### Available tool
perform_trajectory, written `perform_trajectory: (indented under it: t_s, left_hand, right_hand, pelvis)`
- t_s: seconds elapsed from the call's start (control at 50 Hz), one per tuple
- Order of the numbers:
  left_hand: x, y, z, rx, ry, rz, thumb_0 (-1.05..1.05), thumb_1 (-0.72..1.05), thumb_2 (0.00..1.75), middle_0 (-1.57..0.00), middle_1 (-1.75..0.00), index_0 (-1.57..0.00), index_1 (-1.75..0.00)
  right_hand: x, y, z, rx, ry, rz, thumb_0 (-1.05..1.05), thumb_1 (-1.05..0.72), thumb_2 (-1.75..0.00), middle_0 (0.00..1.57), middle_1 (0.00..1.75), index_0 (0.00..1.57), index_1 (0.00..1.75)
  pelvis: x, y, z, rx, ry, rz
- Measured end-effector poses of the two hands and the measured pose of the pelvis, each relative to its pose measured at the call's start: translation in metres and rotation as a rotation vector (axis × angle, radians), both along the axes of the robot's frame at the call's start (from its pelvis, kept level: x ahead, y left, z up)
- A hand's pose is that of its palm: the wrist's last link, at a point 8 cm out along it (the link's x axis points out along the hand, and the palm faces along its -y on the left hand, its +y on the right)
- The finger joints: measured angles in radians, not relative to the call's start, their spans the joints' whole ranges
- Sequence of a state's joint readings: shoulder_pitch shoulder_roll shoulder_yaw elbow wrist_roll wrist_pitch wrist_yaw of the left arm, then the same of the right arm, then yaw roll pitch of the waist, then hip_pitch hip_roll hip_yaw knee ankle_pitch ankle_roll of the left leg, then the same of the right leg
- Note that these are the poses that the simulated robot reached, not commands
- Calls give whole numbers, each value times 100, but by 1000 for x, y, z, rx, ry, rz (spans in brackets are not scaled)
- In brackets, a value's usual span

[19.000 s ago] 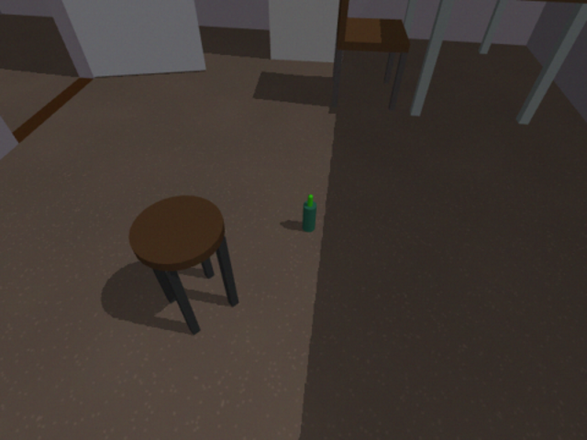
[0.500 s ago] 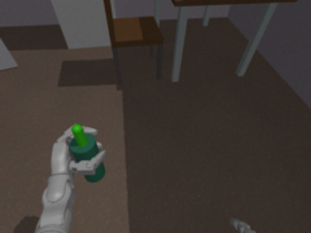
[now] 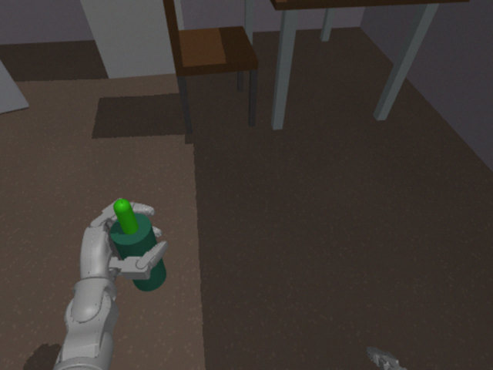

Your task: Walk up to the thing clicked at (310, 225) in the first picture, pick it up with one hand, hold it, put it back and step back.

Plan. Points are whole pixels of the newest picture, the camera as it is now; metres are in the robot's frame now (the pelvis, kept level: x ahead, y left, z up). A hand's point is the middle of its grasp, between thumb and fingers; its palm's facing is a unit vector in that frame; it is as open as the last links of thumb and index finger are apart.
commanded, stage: hold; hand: left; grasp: from the side
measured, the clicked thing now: (137, 244) +0.33 +0.18 +0.04
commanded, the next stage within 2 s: crouch in 0.78 s
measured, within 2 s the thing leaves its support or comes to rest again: neither
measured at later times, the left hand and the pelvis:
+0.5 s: hand (139, 242) +0.33 +0.17 +0.05, palm faces +0.10 -0.99 -0.02, open 8.3 cm; pelvis +0.00 +0.01 +0.00, yaw +0 degrees
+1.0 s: hand (138, 243) +0.33 +0.17 +0.04, palm faces +0.11 -0.99 -0.02, open 8.3 cm; pelvis -0.01 +0.01 +0.00, yaw +0 degrees
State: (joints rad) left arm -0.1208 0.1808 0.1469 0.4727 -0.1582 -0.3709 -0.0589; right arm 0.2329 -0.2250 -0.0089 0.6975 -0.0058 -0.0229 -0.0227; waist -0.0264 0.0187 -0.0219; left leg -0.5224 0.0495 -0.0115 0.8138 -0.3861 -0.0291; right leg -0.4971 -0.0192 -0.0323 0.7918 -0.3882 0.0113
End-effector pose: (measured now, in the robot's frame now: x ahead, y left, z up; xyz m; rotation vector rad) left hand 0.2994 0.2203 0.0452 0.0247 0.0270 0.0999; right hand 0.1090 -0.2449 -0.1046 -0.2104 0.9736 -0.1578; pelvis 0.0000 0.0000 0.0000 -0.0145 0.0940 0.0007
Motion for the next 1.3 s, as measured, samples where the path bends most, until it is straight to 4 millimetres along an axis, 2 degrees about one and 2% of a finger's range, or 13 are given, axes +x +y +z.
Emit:
perform_trajectory:
  t_s: [1.0,1.12,1.22,1.3]
  left_hand:
    - [0,2,1,-8,-16,13,0,-12,105,-85,-102,-78,-104]
    - [1,3,-25,-25,19,25,0,-12,105,-84,-102,-78,-104]
    - [-1,6,-63,-29,48,34,0,-12,105,-84,-102,-78,-104]
    - [1,10,-100,-31,38,38,0,-13,106,-84,-103,-78,-105]
  right_hand:
    - [-1,10,2,3,-23,12,1,-90,-90,20,30,20,30]
    - [-5,7,-5,1,-9,15,1,-89,-90,20,30,20,30]
    - [-11,1,-21,-16,20,27,1,-88,-90,20,30,20,30]
    - [-19,-6,-44,-40,56,39,1,-88,-90,21,30,20,30]
  pelvis:
    - [-6,7,-1,-6,-2,-3]
    - [-11,6,-8,-6,36,-3]
    - [-18,5,-25,-6,101,-3]
    - [-23,5,-49,-10,182,-3]
